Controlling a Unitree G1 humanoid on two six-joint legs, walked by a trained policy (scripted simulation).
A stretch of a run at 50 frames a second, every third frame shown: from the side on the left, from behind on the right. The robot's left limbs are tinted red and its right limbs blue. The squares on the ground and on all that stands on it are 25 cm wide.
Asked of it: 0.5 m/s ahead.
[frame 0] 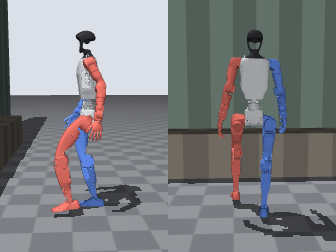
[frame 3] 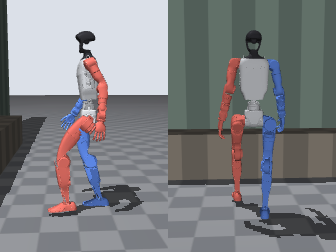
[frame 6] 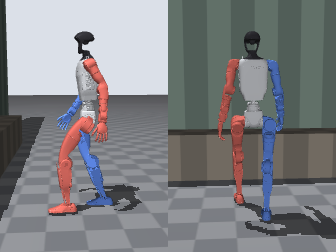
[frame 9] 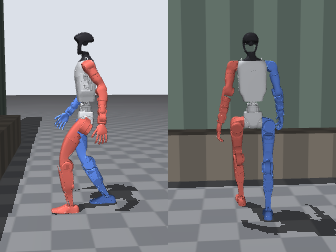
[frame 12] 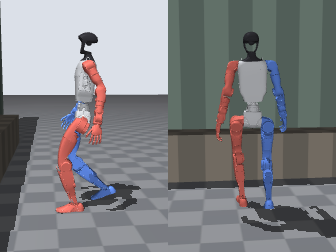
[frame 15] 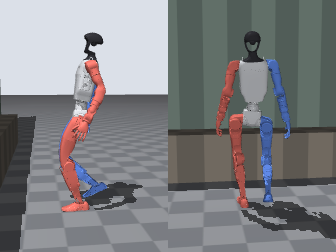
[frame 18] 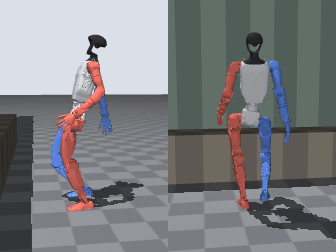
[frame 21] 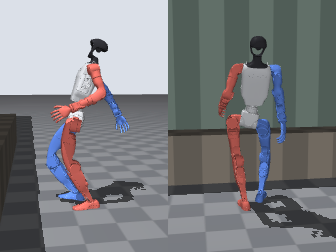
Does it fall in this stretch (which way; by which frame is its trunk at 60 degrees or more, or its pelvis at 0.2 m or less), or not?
no
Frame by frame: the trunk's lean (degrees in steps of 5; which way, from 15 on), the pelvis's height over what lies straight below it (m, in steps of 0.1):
0: 0, 0.8
3: 5, 0.8
6: 5, 0.8
9: 0, 0.8
12: 5, 0.8
15: 10, 0.8
18: 20 backward, 0.7
21: 20 backward, 0.7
